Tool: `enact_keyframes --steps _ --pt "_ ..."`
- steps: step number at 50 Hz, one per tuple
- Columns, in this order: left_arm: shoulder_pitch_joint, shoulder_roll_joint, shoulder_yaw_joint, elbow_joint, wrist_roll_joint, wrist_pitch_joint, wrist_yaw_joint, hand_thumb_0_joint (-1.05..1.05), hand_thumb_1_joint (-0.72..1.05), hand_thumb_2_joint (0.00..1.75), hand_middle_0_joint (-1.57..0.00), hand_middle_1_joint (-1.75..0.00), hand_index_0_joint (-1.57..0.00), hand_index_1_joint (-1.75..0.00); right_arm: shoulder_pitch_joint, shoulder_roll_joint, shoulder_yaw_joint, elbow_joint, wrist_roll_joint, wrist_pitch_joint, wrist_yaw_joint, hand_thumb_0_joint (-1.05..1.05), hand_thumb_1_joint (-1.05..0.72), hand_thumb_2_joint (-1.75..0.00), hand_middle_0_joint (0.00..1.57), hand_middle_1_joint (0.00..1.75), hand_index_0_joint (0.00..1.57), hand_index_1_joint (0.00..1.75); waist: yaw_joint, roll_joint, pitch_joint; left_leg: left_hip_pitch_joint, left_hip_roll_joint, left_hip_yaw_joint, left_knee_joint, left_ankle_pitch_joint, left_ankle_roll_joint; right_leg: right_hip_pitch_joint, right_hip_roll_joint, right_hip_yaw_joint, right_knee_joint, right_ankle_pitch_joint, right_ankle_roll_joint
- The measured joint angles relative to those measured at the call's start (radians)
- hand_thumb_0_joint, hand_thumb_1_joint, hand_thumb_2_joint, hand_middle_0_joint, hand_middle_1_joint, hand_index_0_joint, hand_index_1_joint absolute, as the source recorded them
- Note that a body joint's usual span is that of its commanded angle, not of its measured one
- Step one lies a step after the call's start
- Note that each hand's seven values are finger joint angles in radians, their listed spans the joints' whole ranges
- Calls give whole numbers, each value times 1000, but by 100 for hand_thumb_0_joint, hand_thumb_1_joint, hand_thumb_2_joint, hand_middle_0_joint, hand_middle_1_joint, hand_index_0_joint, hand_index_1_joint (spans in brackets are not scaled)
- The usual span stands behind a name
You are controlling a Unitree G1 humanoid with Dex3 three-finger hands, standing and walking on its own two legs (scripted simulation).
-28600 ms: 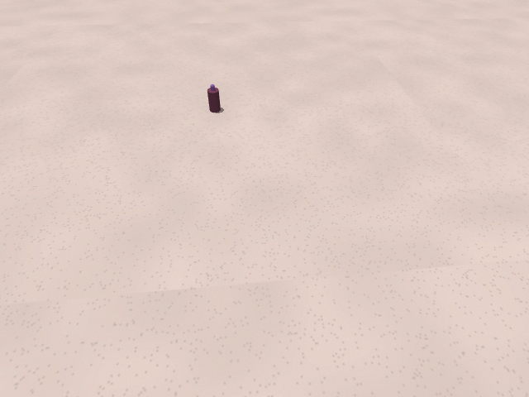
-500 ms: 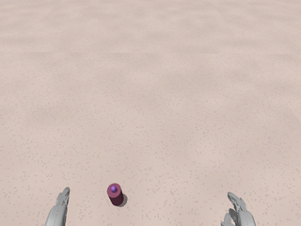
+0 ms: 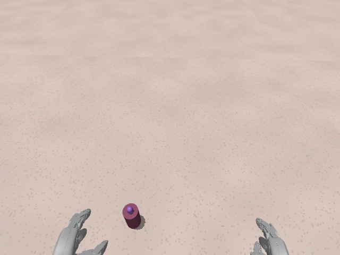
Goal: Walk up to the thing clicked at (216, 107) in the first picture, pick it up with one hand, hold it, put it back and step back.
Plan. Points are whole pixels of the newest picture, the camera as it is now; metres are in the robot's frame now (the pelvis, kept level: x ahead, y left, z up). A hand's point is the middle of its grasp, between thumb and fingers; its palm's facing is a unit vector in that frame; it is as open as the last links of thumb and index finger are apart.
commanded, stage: stand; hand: left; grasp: from the side
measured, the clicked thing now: (131, 215) +0.43 +0.20 -0.63
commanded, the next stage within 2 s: none
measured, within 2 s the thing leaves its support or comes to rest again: neither
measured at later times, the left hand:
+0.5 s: hand out of the picture +0.05 +0.26 -0.11, palm faces +0.00 -0.94 -0.35, open 7.4 cm
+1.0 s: hand out of the picture +0.04 +0.26 -0.10, palm faces +0.00 -0.94 -0.35, open 7.4 cm
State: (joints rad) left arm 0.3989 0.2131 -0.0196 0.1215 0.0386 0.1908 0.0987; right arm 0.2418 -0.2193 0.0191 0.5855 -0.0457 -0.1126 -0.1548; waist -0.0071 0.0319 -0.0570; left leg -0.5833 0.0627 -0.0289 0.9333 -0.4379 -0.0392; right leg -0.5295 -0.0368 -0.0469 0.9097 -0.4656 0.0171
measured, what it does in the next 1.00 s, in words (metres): rises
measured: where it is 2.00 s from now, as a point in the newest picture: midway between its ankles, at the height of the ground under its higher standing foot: outside the picture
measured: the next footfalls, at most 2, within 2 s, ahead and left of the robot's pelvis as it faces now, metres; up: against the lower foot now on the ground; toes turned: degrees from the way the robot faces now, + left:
none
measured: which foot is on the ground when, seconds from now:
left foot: down 0.00-1.00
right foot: down 0.00-1.00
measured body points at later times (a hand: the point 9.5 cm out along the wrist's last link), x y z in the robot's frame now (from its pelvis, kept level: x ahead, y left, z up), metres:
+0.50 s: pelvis +0.00 +0.01 +0.04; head +0.01 +0.01 +0.49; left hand +0.05 +0.31 -0.09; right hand +0.07 -0.27 -0.09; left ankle +0.02 +0.14 -0.69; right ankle +0.00 -0.13 -0.69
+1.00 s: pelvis +0.00 +0.01 +0.06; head +0.00 +0.00 +0.51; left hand +0.04 +0.31 -0.08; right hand +0.07 -0.29 -0.09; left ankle +0.02 +0.14 -0.69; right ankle +0.00 -0.13 -0.69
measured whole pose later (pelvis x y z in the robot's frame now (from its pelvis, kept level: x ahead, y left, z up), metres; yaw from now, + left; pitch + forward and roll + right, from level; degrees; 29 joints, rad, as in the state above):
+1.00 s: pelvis +0.00 +0.01 +0.06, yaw +1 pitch -4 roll +0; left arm 0.14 0.33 0.00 1.16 0.03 -0.01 0.01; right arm 0.14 -0.33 -0.01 1.14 -0.02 0.01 -0.01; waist 0.01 0.02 0.06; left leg -0.15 0.03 -0.01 0.38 -0.17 -0.03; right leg -0.10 -0.06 -0.06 0.37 -0.20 0.04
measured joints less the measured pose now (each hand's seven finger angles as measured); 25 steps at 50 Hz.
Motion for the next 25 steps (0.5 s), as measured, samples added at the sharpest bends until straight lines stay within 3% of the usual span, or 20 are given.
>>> enact_keyframes --steps 2,8,15,25 --pt "-73 32 -5 162 25 -70 -37 0 51 81 -20 -29 -20 -29 -38 -26 2 86 -26 44 53 1 -90 -90 21 30 20 30 12 -17 28 40 -11 8 -28 14 7 32 -11 6 -11 4 -2" --pt "-151 92 19 476 20 -154 -83 1 77 87 -20 -30 -21 -30 -52 -80 -41 224 -9 94 134 1 -90 -90 21 30 21 30 20 -41 66 132 -28 22 -110 47 12 112 -28 15 -73 28 6" --pt "-155 119 40 690 8 -180 -79 1 87 90 -20 -30 -20 -30 -25 -111 -64 325 -3 110 143 1 -90 -90 21 30 20 30 18 -37 91 221 -30 23 -212 88 18 211 -27 9 -194 81 16" --pt "-181 111 26 884 -7 -186 -79 1 90 90 -20 -30 -20 -30 -47 -94 -38 444 16 117 142 0 -90 -90 20 30 20 30 22 -22 116 346 -37 21 -386 174 23 345 -30 -2 -384 174 25"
